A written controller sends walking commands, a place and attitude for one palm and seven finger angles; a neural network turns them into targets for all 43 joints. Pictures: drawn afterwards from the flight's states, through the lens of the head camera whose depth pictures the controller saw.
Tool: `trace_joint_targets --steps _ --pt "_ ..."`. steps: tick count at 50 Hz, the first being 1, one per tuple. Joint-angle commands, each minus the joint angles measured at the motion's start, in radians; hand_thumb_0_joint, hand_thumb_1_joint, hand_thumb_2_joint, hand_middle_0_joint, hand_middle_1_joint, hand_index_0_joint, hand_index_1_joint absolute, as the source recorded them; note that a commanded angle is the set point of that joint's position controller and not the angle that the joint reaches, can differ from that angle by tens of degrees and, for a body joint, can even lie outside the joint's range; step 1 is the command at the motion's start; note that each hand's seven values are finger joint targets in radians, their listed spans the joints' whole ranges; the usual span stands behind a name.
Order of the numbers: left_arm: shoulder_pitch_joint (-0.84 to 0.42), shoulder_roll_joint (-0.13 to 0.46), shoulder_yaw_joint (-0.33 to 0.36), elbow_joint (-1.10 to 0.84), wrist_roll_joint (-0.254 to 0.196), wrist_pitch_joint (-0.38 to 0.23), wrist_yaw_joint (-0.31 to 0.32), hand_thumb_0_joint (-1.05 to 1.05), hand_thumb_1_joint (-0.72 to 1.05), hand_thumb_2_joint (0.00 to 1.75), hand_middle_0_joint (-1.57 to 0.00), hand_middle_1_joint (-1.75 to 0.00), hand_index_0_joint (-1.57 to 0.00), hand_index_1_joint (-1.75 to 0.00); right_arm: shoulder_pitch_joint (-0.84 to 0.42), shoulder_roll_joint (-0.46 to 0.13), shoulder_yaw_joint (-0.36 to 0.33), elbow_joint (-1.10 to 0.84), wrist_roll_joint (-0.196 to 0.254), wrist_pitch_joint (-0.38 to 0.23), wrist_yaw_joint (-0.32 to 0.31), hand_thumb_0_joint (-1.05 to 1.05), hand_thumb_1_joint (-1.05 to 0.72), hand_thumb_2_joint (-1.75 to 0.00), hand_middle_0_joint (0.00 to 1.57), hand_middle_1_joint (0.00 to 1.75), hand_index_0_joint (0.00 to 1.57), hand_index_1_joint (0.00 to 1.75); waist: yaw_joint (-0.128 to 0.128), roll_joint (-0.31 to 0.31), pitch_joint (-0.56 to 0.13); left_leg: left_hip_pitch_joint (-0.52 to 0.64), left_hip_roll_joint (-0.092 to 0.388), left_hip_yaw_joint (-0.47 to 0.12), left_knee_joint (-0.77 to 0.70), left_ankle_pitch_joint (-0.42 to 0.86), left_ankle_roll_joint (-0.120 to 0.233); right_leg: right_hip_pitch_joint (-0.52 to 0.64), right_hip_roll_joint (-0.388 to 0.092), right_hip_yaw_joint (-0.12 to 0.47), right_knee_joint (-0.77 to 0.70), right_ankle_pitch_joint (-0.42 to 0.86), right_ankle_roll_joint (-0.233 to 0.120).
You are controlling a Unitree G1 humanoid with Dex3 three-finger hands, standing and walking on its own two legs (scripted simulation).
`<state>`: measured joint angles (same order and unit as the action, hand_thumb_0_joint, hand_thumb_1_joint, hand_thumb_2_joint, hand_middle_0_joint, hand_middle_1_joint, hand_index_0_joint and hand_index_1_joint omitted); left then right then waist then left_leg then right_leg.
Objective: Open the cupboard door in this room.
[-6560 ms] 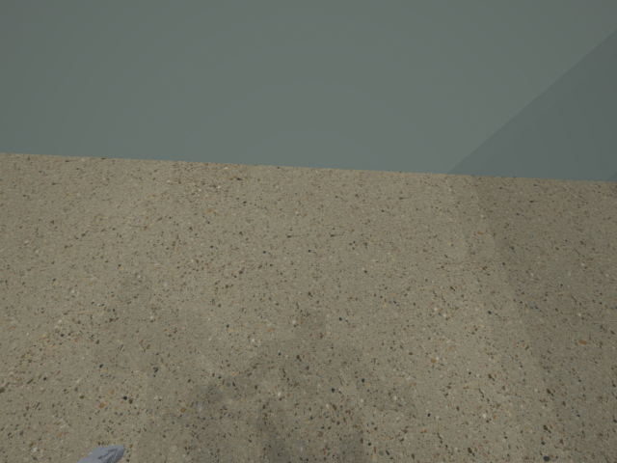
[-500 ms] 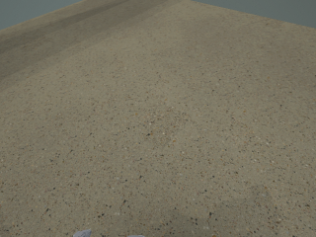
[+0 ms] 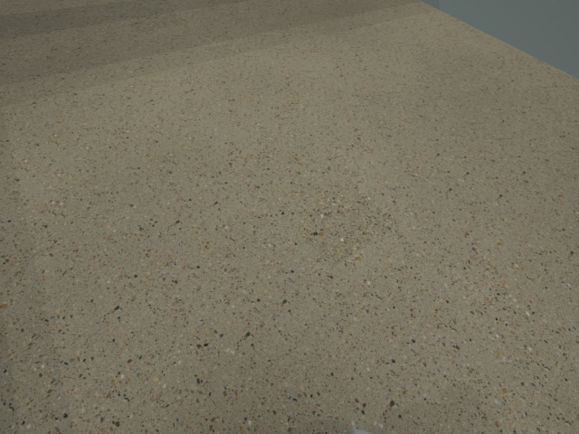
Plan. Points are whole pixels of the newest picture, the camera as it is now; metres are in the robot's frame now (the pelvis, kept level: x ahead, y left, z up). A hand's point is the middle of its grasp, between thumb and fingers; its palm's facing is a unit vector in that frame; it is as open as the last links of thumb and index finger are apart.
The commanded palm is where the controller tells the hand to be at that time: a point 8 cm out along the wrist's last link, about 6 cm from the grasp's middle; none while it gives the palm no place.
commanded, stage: turn or walk to find it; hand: left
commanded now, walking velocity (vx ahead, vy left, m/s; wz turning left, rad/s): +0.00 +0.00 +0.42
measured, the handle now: out of the picture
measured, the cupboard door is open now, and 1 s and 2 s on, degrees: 0 0 0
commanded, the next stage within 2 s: none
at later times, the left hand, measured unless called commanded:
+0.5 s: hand out of the picture +0.02 +0.16 -0.14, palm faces +0.22 -0.93 -0.28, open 7.4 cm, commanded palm none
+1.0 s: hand out of the picture -0.12 +0.21 -0.16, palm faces +0.46 -0.85 -0.26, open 7.4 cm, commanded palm none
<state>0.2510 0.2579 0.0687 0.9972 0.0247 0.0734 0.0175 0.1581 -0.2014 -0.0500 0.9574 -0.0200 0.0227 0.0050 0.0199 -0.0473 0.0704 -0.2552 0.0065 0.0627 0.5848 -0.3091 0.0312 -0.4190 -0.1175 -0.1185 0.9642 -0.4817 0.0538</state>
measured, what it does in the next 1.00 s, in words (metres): steps on the spot, turning left: right foot, then left foot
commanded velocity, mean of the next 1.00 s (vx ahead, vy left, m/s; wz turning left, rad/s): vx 0.00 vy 0.00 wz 0.42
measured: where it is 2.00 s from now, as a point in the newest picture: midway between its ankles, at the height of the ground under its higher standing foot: outside the picture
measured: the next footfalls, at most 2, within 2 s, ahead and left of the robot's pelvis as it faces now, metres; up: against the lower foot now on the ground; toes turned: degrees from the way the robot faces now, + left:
right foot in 0.34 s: +0.02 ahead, -0.13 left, +0.00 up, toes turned +5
left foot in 0.80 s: -0.06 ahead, +0.10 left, +0.00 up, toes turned +26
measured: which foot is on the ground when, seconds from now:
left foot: down 0.00-0.36, up 0.38-0.78, down 0.80-1.00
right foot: up 0.00-0.32, down 0.34-0.82, up 0.84-1.00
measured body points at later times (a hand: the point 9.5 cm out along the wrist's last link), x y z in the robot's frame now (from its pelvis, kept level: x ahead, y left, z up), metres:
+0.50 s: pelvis -0.03 -0.04 +0.01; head +0.00 -0.08 +0.46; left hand +0.01 +0.21 -0.12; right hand +0.06 -0.29 -0.16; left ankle -0.06 +0.10 -0.65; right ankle -0.02 -0.13 -0.73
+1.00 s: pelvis -0.06 -0.01 +0.01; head -0.05 +0.02 +0.46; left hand -0.14 +0.25 -0.14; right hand +0.14 -0.19 -0.12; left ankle -0.10 +0.09 -0.73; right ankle -0.02 -0.15 -0.66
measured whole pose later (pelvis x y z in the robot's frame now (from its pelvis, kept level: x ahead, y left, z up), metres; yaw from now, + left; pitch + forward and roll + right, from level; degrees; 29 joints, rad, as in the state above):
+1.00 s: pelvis -0.06 -0.01 +0.01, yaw +25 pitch -1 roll -1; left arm 0.22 0.26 0.07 0.98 0.02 0.06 0.01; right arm 0.14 -0.20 -0.04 0.94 -0.02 0.02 0.00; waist 0.02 -0.03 0.07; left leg -0.23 -0.01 0.03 0.50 -0.25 0.04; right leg -0.44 -0.10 -0.06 1.05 -0.43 0.08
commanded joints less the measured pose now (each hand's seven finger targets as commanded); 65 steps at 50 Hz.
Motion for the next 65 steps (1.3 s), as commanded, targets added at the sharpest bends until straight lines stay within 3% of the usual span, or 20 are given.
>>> trace_joint_targets --steps 1,11,15,16,18,22,25,34,38,39,40,41,43,47,56,60,61,62,63,65 --pt "-0.043 0.061 0.012 -0.091 -0.005 -0.036 -0.009 0.00 0.90 0.90 -0.20 -0.30 -0.20 -0.30 0.010 -0.191 -0.033 -0.056 0.000 -0.017 -0.024 0.00 -0.90 -0.90 0.20 0.30 0.20 0.30 -0.025 0.187 -0.052 0.081 0.234 -0.249 -0.289 0.365 0.115 -0.108 0.001 0.084 0.131 0.080 0.021" --pt "-0.085 0.032 0.004 -0.135 -0.012 -0.041 0.001 0.00 0.90 0.90 -0.20 -0.30 -0.20 -0.30 0.058 -0.202 -0.051 -0.060 -0.007 -0.003 -0.018 0.00 -0.90 -0.90 0.20 0.30 0.20 0.30 -0.054 0.197 -0.080 0.084 0.227 -0.369 -0.263 0.334 0.146 0.005 0.055 0.085 -0.146 0.027 0.019" --pt "0.018 0.038 0.004 -0.117 -0.017 -0.057 0.007 0.00 0.90 0.90 -0.20 -0.30 -0.20 -0.30 0.023 -0.195 -0.056 -0.076 -0.002 0.002 -0.013 0.00 -0.90 -0.90 0.20 0.30 0.20 0.30 -0.004 0.165 -0.125 -0.008 0.171 -0.372 -0.179 0.326 0.103 0.220 0.085 0.064 -0.455 0.190 0.005" --pt "0.055 0.061 0.009 -0.112 -0.013 -0.067 0.011 0.00 0.90 0.90 -0.20 -0.30 -0.20 -0.30 0.022 -0.171 -0.055 -0.080 0.005 0.001 -0.009 0.00 -0.90 -0.90 0.20 0.30 0.20 0.30 0.014 0.098 -0.145 -0.076 0.119 -0.332 -0.104 0.261 0.055 0.332 0.044 0.095 -0.603 0.271 -0.004" --pt "0.053 0.200 0.030 -0.131 0.004 -0.075 0.019 0.00 0.90 0.90 -0.20 -0.30 -0.20 -0.30 0.013 -0.094 -0.045 -0.120 0.007 0.004 -0.001 0.00 -0.90 -0.90 0.20 0.30 0.20 0.30 0.028 -0.239 -0.092 -0.339 -0.076 -0.115 0.288 -0.247 -0.056 0.359 -0.351 0.446 -0.718 0.335 -0.173" --pt "-0.110 0.089 0.010 -0.169 -0.006 -0.080 0.019 0.00 0.90 0.90 -0.20 -0.30 -0.20 -0.30 0.064 -0.118 -0.060 -0.046 -0.005 0.035 0.013 0.00 -0.90 -0.90 0.20 0.30 0.20 0.30 -0.054 -0.064 0.003 -0.311 0.007 -0.138 0.627 -0.069 -0.068 0.164 -0.204 0.216 -0.699 0.312 -0.158" --pt "-0.061 0.080 0.007 -0.152 -0.005 -0.091 0.020 0.00 0.90 0.90 -0.20 -0.30 -0.20 -0.30 0.078 -0.106 -0.051 -0.030 -0.004 0.034 0.012 0.00 -0.90 -0.90 0.20 0.30 0.20 0.30 -0.034 -0.102 -0.037 -0.316 0.019 -0.105 0.615 -0.037 -0.098 0.266 -0.188 0.134 -0.660 0.472 -0.161" --pt "0.055 0.148 0.027 -0.082 0.008 -0.078 0.016 0.00 0.90 0.90 -0.20 -0.30 -0.20 -0.30 -0.043 -0.079 -0.022 -0.050 0.010 0.021 0.008 0.00 -0.90 -0.90 0.20 0.30 0.20 0.30 0.036 -0.148 -0.079 -0.192 0.026 -0.005 0.235 -0.162 -0.096 0.370 -0.242 0.085 -0.568 0.715 -0.197" --pt "0.022 0.158 0.032 -0.072 0.000 -0.068 0.013 0.00 0.90 0.90 -0.20 -0.30 -0.20 -0.30 0.029 -0.094 -0.021 -0.039 0.010 0.004 0.003 0.00 -0.90 -0.90 0.20 0.30 0.20 0.30 -0.011 -0.131 -0.116 0.012 0.015 0.039 -0.077 0.023 -0.073 0.300 -0.225 0.011 -0.448 0.663 -0.127" --pt "0.016 0.141 0.030 -0.078 -0.009 -0.061 0.009 0.00 0.90 0.90 -0.20 -0.30 -0.20 -0.30 0.066 -0.128 -0.029 -0.031 0.008 -0.004 0.005 0.00 -0.90 -0.90 0.20 0.30 0.20 0.30 -0.037 -0.039 -0.134 0.136 0.048 0.000 -0.187 0.160 -0.054 0.207 -0.190 -0.029 -0.351 0.555 -0.077" --pt "0.035 0.087 0.023 -0.105 -0.015 -0.053 0.003 0.00 0.90 0.90 -0.20 -0.30 -0.20 -0.30 0.088 -0.227 -0.049 -0.038 0.000 -0.012 0.002 0.00 -0.90 -0.90 0.20 0.30 0.20 0.30 -0.047 0.228 -0.154 0.273 0.261 -0.278 -0.228 0.395 0.037 -0.019 -0.075 -0.079 -0.172 0.210 -0.005" --pt "-0.019 0.047 0.002 -0.143 -0.010 -0.048 0.002 0.00 0.90 0.90 -0.20 -0.30 -0.20 -0.30 0.136 -0.285 -0.062 -0.032 0.001 -0.005 -0.001 0.00 -0.90 -0.90 0.20 0.30 0.20 0.30 -0.075 0.330 -0.131 0.238 0.409 -0.407 -0.257 0.592 0.153 -0.115 -0.009 -0.037 -0.005 -0.175 0.019" --pt "-0.111 0.060 0.008 -0.142 -0.006 -0.033 0.008 0.00 0.90 0.90 -0.20 -0.30 -0.20 -0.30 0.119 -0.248 -0.054 -0.021 -0.003 -0.008 -0.022 0.00 -0.90 -0.90 0.20 0.30 0.20 0.30 -0.083 0.277 -0.084 0.144 0.350 -0.384 -0.262 0.494 0.159 -0.145 -0.010 0.082 0.147 -0.097 0.013" --pt "-0.038 0.063 0.010 -0.094 -0.008 -0.040 -0.008 0.00 0.90 0.90 -0.20 -0.30 -0.20 -0.30 0.006 -0.199 -0.033 -0.060 0.003 -0.018 -0.024 0.00 -0.90 -0.90 0.20 0.30 0.20 0.30 -0.024 0.183 -0.091 0.134 0.236 -0.235 -0.254 0.494 0.121 -0.097 -0.001 0.085 0.129 0.062 0.027" --pt "-0.086 0.039 0.001 -0.144 -0.013 -0.044 -0.001 0.00 0.90 0.90 -0.20 -0.30 -0.20 -0.30 0.039 -0.210 -0.053 -0.069 -0.006 -0.003 -0.015 0.00 -0.90 -0.90 0.20 0.30 0.20 0.30 -0.051 0.206 -0.095 0.098 0.221 -0.342 -0.236 0.423 0.139 0.019 0.058 0.074 -0.161 0.030 0.022" --pt "0.017 0.050 0.005 -0.123 -0.016 -0.061 0.004 0.00 0.90 0.90 -0.20 -0.30 -0.20 -0.30 0.006 -0.197 -0.057 -0.084 0.000 0.002 -0.011 0.00 -0.90 -0.90 0.20 0.30 0.20 0.30 0.001 0.179 -0.127 -0.014 0.160 -0.343 -0.146 0.365 0.087 0.241 0.081 0.052 -0.484 0.226 0.009" --pt "0.047 0.083 0.012 -0.119 -0.011 -0.071 0.008 0.00 0.90 0.90 -0.20 -0.30 -0.20 -0.30 0.014 -0.166 -0.054 -0.088 0.007 0.001 -0.007 0.00 -0.90 -0.90 0.20 0.30 0.20 0.30 0.016 0.093 -0.143 -0.106 0.106 -0.306 -0.069 0.256 0.039 0.358 0.018 0.110 -0.603 0.287 -0.006" --pt "0.058 0.173 0.028 -0.122 0.004 -0.082 0.018 0.00 0.90 0.90 -0.20 -0.30 -0.20 -0.30 0.036 -0.100 -0.043 -0.104 0.015 0.000 0.000 0.00 -0.90 -0.90 0.20 0.30 0.20 0.30 0.017 -0.160 -0.142 -0.302 -0.022 -0.164 0.123 -0.015 -0.034 0.476 -0.220 0.349 -0.673 0.332 -0.086" --pt "0.043 0.204 0.034 -0.139 0.001 -0.079 0.018 0.00 0.90 0.90 -0.20 -0.30 -0.20 -0.30 0.006 -0.117 -0.048 -0.121 0.004 0.010 -0.003 0.00 -0.90 -0.90 0.20 0.30 0.20 0.30 0.032 -0.242 -0.106 -0.318 -0.054 -0.124 0.336 -0.261 -0.057 0.333 -0.370 0.447 -0.715 0.348 -0.192" --pt "-0.052 0.147 0.026 -0.160 -0.005 -0.075 0.018 0.00 0.90 0.90 -0.20 -0.30 -0.20 -0.30 0.002 -0.140 -0.062 -0.087 -0.003 0.031 0.003 0.00 -0.90 -0.90 0.20 0.30 0.20 0.30 -0.006 -0.137 -0.002 -0.304 -0.011 -0.165 0.584 -0.173 -0.050 0.151 -0.290 0.357 -0.746 0.192 -0.197"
